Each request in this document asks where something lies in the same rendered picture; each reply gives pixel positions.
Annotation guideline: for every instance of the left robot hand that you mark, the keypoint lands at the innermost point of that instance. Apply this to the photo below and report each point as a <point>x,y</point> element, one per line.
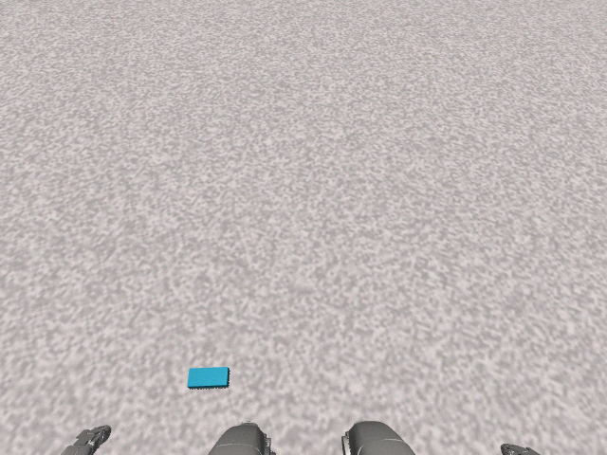
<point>87,442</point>

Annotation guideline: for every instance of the small box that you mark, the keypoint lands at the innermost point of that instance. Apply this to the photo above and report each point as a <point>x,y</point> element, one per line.
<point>208,377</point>

